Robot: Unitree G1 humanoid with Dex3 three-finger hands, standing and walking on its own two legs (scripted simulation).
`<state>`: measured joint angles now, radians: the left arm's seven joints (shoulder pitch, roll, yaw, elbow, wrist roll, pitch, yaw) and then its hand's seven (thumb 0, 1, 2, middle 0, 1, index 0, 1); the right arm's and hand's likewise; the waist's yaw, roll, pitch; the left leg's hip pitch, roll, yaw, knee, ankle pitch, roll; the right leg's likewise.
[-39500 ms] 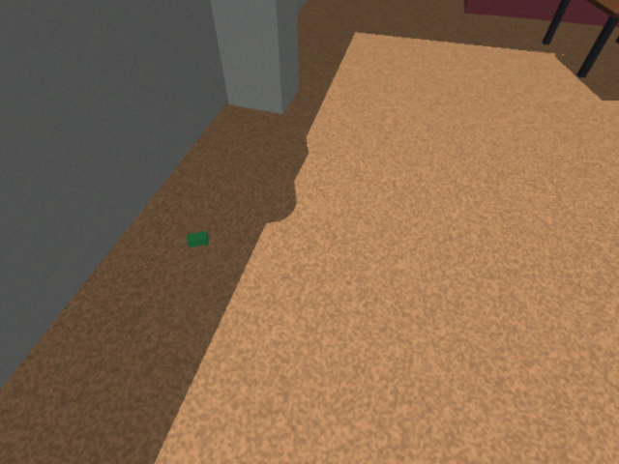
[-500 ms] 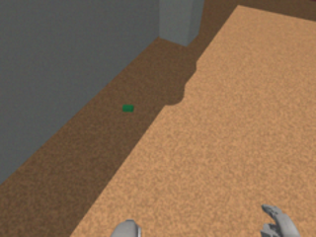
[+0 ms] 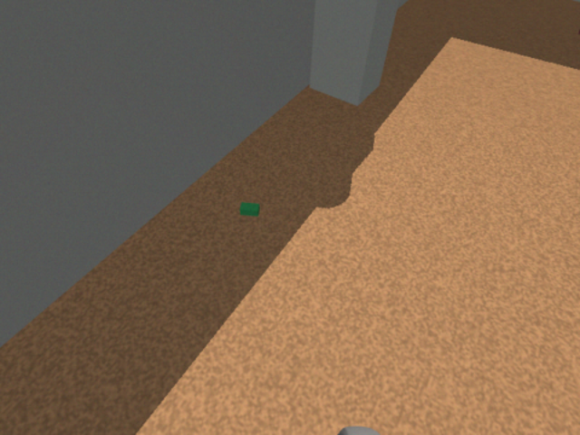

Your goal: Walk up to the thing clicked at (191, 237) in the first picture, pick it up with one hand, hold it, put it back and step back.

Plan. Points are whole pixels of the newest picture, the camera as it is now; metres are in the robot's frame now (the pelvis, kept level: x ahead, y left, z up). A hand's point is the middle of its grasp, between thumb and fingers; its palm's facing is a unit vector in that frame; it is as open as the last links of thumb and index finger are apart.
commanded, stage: step back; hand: left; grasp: from above
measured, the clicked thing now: (249, 209) +1.11 +0.20 -0.75
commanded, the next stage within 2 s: stand in 0.44 s
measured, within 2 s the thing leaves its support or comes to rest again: neither
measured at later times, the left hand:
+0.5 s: hand (127, 430) +0.15 +0.26 -0.15, palm faces +0.04 -0.93 -0.37, open 7.4 cm
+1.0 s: hand out of the picture +0.13 +0.25 -0.14, palm faces +0.00 -0.94 -0.34, open 7.4 cm
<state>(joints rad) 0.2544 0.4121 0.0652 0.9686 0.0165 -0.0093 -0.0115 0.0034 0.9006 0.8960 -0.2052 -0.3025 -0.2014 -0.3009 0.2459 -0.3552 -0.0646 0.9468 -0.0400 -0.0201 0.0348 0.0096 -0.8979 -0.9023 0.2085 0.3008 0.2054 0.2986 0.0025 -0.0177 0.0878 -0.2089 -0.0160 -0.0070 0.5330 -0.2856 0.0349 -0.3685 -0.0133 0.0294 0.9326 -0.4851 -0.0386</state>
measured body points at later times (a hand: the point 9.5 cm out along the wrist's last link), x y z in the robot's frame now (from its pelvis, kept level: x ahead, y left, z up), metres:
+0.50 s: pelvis +0.04 +0.00 -0.01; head +0.07 -0.01 +0.44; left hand +0.15 +0.31 -0.12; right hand +0.12 -0.30 -0.14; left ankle +0.03 +0.14 -0.74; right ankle +0.09 -0.13 -0.73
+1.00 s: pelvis +0.05 -0.01 +0.01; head +0.06 -0.01 +0.46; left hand +0.13 +0.30 -0.12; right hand +0.16 -0.30 -0.12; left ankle +0.03 +0.14 -0.73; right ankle +0.09 -0.13 -0.73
